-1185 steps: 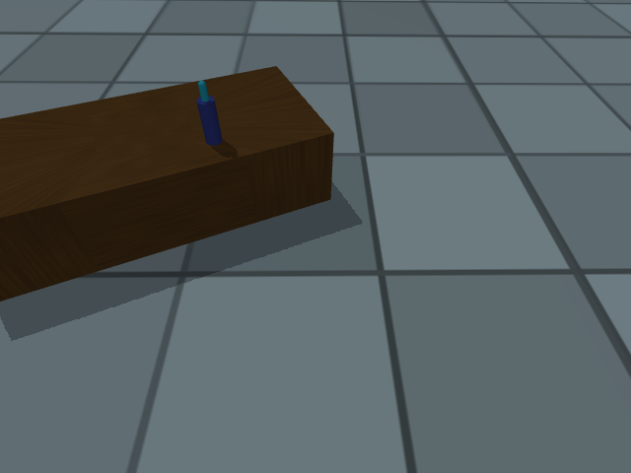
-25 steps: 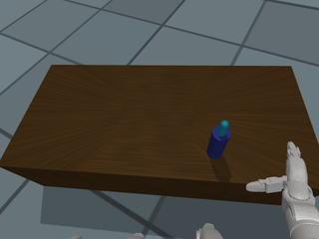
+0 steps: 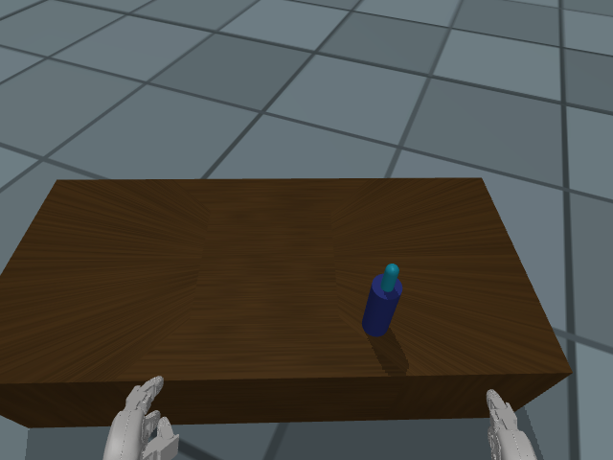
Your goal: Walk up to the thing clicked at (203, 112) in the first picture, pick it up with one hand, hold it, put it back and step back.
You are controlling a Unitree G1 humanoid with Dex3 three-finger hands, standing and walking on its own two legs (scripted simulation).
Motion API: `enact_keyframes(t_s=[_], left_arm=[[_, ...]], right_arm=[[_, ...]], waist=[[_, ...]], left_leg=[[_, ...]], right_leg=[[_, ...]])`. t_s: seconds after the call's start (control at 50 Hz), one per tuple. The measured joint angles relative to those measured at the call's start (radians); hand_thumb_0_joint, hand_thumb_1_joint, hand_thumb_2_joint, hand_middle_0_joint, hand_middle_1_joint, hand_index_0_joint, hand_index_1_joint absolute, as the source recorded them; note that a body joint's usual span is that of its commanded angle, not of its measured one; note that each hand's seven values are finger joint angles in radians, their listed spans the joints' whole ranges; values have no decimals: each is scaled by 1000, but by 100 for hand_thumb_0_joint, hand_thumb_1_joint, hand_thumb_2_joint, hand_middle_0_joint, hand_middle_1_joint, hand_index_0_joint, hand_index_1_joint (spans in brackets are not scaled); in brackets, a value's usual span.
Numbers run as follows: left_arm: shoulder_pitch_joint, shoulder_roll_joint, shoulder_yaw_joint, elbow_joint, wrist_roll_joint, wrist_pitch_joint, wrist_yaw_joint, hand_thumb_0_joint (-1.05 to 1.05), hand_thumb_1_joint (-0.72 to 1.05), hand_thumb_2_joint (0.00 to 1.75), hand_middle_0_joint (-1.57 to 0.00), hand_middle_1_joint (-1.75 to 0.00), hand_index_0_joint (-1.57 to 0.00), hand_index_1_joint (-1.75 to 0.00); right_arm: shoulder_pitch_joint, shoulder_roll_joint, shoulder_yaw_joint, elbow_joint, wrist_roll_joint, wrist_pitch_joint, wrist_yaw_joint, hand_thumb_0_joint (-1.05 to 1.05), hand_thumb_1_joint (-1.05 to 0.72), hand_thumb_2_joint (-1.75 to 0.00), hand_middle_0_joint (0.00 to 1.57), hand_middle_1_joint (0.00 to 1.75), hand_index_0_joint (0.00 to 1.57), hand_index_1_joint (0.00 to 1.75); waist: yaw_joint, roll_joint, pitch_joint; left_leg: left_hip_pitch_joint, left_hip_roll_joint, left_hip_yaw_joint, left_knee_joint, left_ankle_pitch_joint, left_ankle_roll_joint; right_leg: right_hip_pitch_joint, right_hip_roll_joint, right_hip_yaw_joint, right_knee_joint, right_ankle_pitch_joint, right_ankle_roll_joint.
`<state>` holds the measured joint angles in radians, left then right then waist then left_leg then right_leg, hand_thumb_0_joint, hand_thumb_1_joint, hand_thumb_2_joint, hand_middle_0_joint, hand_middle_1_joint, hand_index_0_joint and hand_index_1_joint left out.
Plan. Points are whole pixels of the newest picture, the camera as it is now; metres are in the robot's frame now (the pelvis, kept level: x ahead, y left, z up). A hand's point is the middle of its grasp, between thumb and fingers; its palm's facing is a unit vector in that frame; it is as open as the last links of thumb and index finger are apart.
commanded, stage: home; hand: right
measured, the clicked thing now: (383, 298) +0.50 -0.16 -0.25
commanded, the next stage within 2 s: stand in 1.80 s
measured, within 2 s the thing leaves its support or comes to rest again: neither
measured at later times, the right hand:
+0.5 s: hand out of the picture +0.17 -0.17 -0.07, palm faces +0.10 +0.96 -0.28, open 17.5 cm
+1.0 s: hand (454, 450) +0.18 -0.18 -0.07, palm faces +0.10 +0.96 -0.27, open 17.4 cm
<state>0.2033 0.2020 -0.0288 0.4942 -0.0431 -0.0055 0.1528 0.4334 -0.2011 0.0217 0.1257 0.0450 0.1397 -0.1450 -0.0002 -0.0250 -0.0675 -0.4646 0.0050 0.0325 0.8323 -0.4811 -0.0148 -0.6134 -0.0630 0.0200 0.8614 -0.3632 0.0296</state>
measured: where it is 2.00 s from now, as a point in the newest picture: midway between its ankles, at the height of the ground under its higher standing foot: outside the picture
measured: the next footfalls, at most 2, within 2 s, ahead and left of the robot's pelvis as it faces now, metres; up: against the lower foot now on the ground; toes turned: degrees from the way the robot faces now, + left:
none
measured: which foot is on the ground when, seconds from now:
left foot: down 0.00-1.00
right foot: down 0.00-1.00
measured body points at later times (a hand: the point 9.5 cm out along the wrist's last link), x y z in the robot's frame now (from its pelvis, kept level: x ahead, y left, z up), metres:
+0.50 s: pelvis -0.01 +0.01 +0.00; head +0.02 +0.01 +0.44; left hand +0.14 +0.26 -0.09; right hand +0.16 -0.22 -0.05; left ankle -0.03 +0.13 -0.70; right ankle +0.04 -0.14 -0.70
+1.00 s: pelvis +0.00 +0.00 +0.00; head +0.04 +0.00 +0.44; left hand +0.16 +0.25 -0.08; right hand +0.17 -0.22 -0.05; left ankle -0.03 +0.13 -0.70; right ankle +0.04 -0.14 -0.70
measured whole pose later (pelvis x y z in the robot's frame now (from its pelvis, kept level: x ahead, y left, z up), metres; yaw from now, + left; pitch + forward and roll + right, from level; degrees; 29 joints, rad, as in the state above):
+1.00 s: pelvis +0.00 +0.00 +0.00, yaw +1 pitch +7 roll +1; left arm 0.25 0.21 -0.02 0.52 -0.02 -0.09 0.16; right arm 0.43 -0.20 0.01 0.06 0.03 0.21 -0.14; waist 0.01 -0.03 -0.08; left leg -0.50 0.00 0.02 0.87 -0.50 -0.01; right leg -0.63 -0.07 0.01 0.89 -0.39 0.04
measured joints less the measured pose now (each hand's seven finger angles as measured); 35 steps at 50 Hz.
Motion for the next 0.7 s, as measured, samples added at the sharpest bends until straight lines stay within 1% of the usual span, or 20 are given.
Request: enact_keyframes(t_s=[0.14,0.36,0.7], left_arm=[[31,11,5,6,10,-33,8,1,90,90,-20,-29,-21,-30],[77,15,11,21,11,-49,3,1,90,90,-20,-30,-20,-30],[52,13,16,22,17,-80,6,1,90,90,-20,-30,-21,-30]], right_arm=[[-10,0,-7,-18,-9,18,-2,-1,56,-5,6,5,6,5],[-3,7,-7,-24,-10,23,3,-1,56,-5,6,5,6,5],[-1,4,-8,-43,-17,40,2,-1,54,-6,6,5,6,5]], waist=[[9,-2,0],[22,-7,-3],[16,-7,-3]], left_leg=[[-17,-4,1,22,-4,9],[-32,-11,-8,42,-10,14],[-36,-10,-14,44,-14,10]], right_leg=[[-9,-4,2,4,7,9],[-14,-13,-6,14,2,14],[-20,-12,-11,24,-9,10]])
